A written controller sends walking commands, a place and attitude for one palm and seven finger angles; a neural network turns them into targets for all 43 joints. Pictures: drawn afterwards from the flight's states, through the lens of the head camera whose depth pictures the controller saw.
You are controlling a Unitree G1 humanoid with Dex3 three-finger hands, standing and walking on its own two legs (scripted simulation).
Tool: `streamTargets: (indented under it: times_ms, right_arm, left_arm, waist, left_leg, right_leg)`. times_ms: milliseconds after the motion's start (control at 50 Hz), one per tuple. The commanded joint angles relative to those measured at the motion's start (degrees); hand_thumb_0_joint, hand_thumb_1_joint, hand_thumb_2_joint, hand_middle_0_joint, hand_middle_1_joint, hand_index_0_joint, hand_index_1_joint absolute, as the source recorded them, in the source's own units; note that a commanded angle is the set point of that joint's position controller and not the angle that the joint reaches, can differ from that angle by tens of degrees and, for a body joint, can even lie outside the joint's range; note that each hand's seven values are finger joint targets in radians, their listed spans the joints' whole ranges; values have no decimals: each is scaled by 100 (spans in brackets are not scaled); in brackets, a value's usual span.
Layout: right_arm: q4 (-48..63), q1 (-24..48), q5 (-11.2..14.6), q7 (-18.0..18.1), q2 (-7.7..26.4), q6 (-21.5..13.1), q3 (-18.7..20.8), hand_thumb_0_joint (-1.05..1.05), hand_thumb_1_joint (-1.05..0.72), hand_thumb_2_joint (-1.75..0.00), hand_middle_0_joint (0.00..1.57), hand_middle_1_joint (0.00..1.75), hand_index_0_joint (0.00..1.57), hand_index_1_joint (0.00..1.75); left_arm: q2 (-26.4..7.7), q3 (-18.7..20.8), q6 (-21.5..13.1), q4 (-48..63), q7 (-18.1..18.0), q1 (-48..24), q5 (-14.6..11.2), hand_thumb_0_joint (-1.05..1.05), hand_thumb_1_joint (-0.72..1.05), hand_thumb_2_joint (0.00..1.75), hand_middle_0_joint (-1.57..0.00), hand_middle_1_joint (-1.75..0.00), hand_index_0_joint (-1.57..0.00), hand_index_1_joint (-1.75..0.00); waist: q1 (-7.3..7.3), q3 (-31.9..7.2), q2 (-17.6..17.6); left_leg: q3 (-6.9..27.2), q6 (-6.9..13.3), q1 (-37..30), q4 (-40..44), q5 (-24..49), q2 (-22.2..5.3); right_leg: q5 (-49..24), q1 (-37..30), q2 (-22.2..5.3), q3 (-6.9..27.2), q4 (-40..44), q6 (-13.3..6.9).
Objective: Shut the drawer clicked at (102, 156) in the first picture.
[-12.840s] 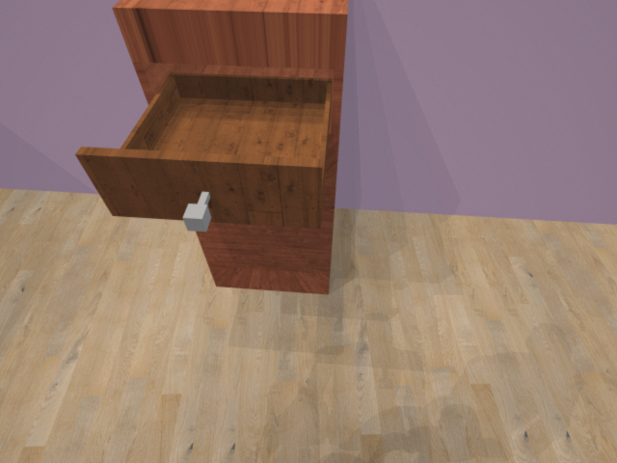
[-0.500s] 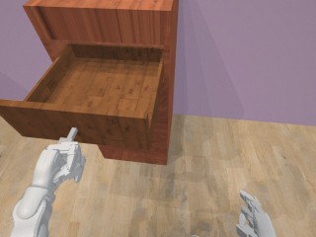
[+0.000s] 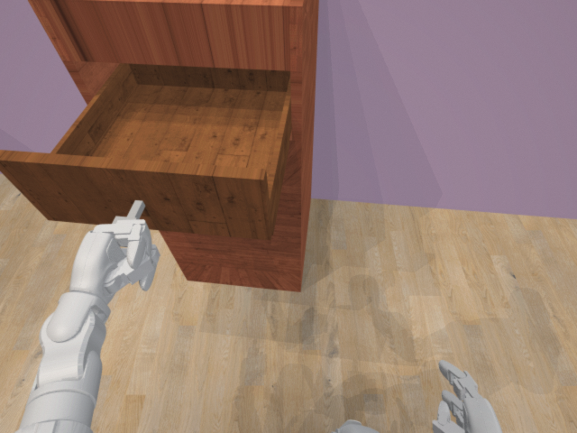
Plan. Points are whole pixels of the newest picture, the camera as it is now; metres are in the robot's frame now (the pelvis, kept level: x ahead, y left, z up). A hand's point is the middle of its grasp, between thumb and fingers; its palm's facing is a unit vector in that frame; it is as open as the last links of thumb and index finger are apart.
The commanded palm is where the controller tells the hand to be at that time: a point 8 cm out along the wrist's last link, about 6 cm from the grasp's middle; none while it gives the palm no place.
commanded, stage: push the drawer shut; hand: left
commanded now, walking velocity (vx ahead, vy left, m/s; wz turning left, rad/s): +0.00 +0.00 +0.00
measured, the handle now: (130, 222) +0.39 +0.25 +0.07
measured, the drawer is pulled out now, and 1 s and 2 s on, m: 0.25 0.13 0.01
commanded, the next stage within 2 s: none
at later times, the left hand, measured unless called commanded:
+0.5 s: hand (165, 220) +0.39 +0.20 +0.07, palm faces -0.06 -1.00 -0.06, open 3.3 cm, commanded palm +0.37 +0.25 +0.07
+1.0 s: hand (177, 192) +0.44 +0.19 +0.07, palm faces -0.08 -1.00 -0.04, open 3.3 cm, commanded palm +0.43 +0.25 +0.07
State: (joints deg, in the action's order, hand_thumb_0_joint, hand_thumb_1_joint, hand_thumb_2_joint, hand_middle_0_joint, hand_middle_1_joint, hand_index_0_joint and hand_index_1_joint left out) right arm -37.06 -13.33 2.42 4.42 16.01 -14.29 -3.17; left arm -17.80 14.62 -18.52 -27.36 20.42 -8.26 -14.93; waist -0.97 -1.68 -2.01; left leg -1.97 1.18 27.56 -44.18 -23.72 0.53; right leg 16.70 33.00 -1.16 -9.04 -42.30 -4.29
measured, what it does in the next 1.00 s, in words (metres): stands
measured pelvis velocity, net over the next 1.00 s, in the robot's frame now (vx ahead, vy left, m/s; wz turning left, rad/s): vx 0.00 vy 0.01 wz -0.03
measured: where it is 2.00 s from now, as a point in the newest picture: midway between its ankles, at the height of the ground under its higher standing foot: outside the picture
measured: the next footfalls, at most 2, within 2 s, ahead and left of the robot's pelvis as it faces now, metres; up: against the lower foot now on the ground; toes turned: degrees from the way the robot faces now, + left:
none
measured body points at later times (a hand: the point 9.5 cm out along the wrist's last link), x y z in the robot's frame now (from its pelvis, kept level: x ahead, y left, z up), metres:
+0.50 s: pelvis +0.00 +0.00 +0.00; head +0.07 -0.01 +0.44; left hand +0.39 +0.25 +0.07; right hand +0.09 -0.26 -0.11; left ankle -0.01 +0.11 -0.71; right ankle +0.05 -0.07 -0.71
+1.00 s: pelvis +0.00 +0.01 -0.01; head +0.09 +0.00 +0.43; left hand +0.44 +0.25 +0.07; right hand +0.06 -0.26 -0.12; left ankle -0.01 +0.11 -0.71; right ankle +0.05 -0.07 -0.71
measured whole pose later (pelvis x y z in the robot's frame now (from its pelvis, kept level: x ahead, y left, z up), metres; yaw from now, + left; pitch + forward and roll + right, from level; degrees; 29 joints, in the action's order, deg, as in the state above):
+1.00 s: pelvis +0.00 +0.01 -0.01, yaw -2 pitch +13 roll +0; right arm -36.6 -18.3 1.3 2.5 16.4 -4.6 -3.0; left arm -24.0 20.6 -22.3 -56.9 20.7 -37.0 -9.9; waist -5.7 -2.5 -0.6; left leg -3.7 2.0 35.3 -46.8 -24.5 0.0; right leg 16.0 41.0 -0.5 -7.3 -43.8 -3.8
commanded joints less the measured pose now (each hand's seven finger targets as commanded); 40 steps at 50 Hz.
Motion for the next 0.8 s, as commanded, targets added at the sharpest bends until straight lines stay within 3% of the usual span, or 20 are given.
streamTargets:
  times_ms: [0, 80, 120, 140, 180, 240, 260, 300, 360, 380, 440, 520, 540, 600, 640, 680, 700, 780]
  right_arm:
    - [733, 55, 27, 38, 749, -220, 277, 0, -90, -90, 20, 30, 20, 30]
    - [726, -26, 26, 34, 765, -103, 271, 0, -90, -90, 20, 30, 20, 30]
    - [723, -41, 38, 26, 746, -59, 274, 0, -90, -90, 20, 30, 20, 30]
    - [725, -76, 27, 23, 763, -30, 271, 0, -90, -90, 20, 30, 20, 30]
    - [700, -162, 28, 14, 787, 20, 299, 0, -90, -90, 20, 30, 20, 30]
    - [725, -266, 7, -10, 791, 75, 309, 0, -90, -90, 20, 30, 20, 30]
    - [706, -324, 4, -26, 796, 99, 325, 0, -90, -90, 20, 30, 20, 30]
    - [705, -373, 1, -40, 811, 158, 329, 0, -90, -90, 20, 30, 20, 30]
    - [717, -446, -12, -60, 818, 220, 350, 0, -90, -90, 20, 30, 20, 30]
    - [715, -478, -11, -69, 803, 244, 359, 0, -90, -90, 20, 30, 20, 30]
    - [681, -539, -20, -72, 847, 314, 354, 0, -90, -90, 20, 30, 20, 30]
    - [653, -600, -18, -84, 837, 408, 350, 0, -90, -90, 20, 30, 20, 30]
    - [630, -625, -24, -80, 860, 431, 340, 0, -90, -90, 20, 30, 20, 30]
    - [626, -679, -35, -84, 862, 498, 350, 0, -90, -90, 20, 30, 20, 30]
    - [631, -712, -45, -90, 859, 535, 344, 0, -90, -90, 20, 30, 20, 30]
    - [602, -765, -39, -106, 869, 576, 349, 0, -90, -90, 20, 30, 20, 30]
    - [609, -746, -41, -107, 860, 591, 334, 0, -90, -90, 20, 30, 20, 30]
    - [579, -859, -66, -116, 883, 651, 345, 0, -90, -90, 20, 30, 20, 30]
  left_arm:
    - [-1409, 601, -434, 924, -72, -2357, -141, 0, 90, 90, -140, -160, -140, -160]
    - [-1648, 820, -438, 510, -38, -2646, -137, 0, 90, 90, -140, -160, -140, -160]
    - [-1556, 700, -465, 446, -11, -2939, -127, 0, 90, 90, -140, -160, -140, -160]
    - [-1565, 659, -468, 359, -26, -3052, -106, 0, 90, 90, -140, -160, -140, -160]
    - [-1663, 773, -475, 154, -51, -3117, -84, 0, 90, 90, -140, -160, -140, -160]
    - [-1568, 616, -513, 104, -64, -3315, -27, 0, 90, 90, -140, -160, -140, -160]
    - [-1623, 723, -525, 33, -79, -3238, -15, 0, 90, 90, -140, -160, -140, -160]
    - [-1643, 702, -536, -40, -83, -3389, -6, 0, 90, 90, -140, -160, -140, -160]
    - [-1708, 739, -589, -83, -67, -3488, 49, 0, 90, 90, -140, -160, -140, -160]
    - [-1619, 655, -595, -80, -60, -3550, 45, 0, 90, 90, -140, -160, -140, -160]
    - [-1762, 741, -619, -286, -78, -3768, 46, 0, 90, 90, -140, -160, -140, -160]
    - [-1798, 778, -638, -519, -64, -3958, 78, 0, 90, 90, -140, -160, -140, -160]
    - [-1820, 743, -639, -575, -54, -4184, 62, 0, 90, 90, -140, -160, -140, -160]
    - [-2000, 934, -654, -762, -49, -4189, 98, 0, 90, 90, -140, -160, -140, -160]
    - [-1989, 873, -653, -812, -33, -4378, 122, 0, 90, 90, -140, -160, -140, -160]
    - [-2028, 921, -661, -968, -55, -4514, 119, 0, 90, 90, -140, -160, -140, -160]
    - [-1941, 800, -663, -1026, -48, -4676, 146, 0, 90, 90, -140, -160, -140, -160]
    - [-2134, 895, -727, -1137, -71, -5051, 224, 0, 90, 90, -140, -160, -140, -160]
  waist:
    - [-163, -1564, 72]
    - [-194, -1605, 231]
    - [-224, -1609, -57]
    - [-270, -1597, 141]
    - [-236, -1698, 78]
    - [-278, -1898, 51]
    - [-227, -1992, 31]
    - [-281, -1986, 191]
    - [-248, -2115, 8]
    - [-287, -2125, 0]
    - [-320, -1940, 189]
    - [-340, -1982, 18]
    - [-422, -1899, 244]
    - [-344, -2090, 94]
    - [-382, -2068, -84]
    - [-402, -2077, 63]
    - [-451, -2022, -58]
    - [-455, -2290, -122]
  left_leg:
    - [304, -10, 529, 706, 671, 15]
    - [251, -5, 731, 652, 693, 8]
    - [242, -15, 674, 668, 621, 12]
    - [269, 2, 721, 658, 617, -9]
    - [240, -4, 709, 656, 603, -1]
    - [271, 6, 633, 661, 786, -4]
    - [255, 4, 597, 658, 900, -3]
    - [247, 10, 651, 663, 906, -10]
    - [234, 16, 577, 663, 1071, -7]
    - [223, 14, 529, 662, 1074, -10]
    - [258, 29, 705, 646, 989, -21]
    - [220, 18, 664, 655, 908, -13]
    - [255, 41, 745, 626, 889, -29]
    - [235, 28, 742, 624, 988, -18]
    - [251, 32, 667, 601, 1081, -23]
    - [265, 28, 683, 599, 1033, -34]
    - [248, 23, 697, 589, 963, -30]
    - [289, 24, 634, 532, 1143, -34]
  right_leg:
    - [-179, -1703, -166, 1186, 693, 311]
    - [-209, -1837, -192, 1315, 729, 333]
    - [-127, -1717, -198, 1310, 730, 318]
    - [-103, -1689, -179, 1299, 715, 322]
    - [-122, -1682, -179, 1302, 705, 329]
    - [-463, -1714, -140, 1218, 578, 316]
    - [-644, -1795, -135, 1211, 548, 308]
    - [-711, -1791, -134, 1214, 552, 328]
    - [-965, -1847, -93, 1178, 456, 298]
    - [-994, -1790, -95, 1152, 463, 311]
    - [-880, -1764, -74, 1187, 485, 301]
    - [-815, -1679, -82, 1193, 504, 302]
    - [-792, -1653, -58, 1197, 502, 306]
    - [-935, -1774, -61, 1204, 443, 294]
    - [-1048, -1626, -28, 1143, 382, 275]
    - [-999, -1561, -17, 1118, 386, 292]
    - [-939, -1473, -24, 1124, 385, 293]
    - [-1138, -1467, -2, 1084, 264, 274]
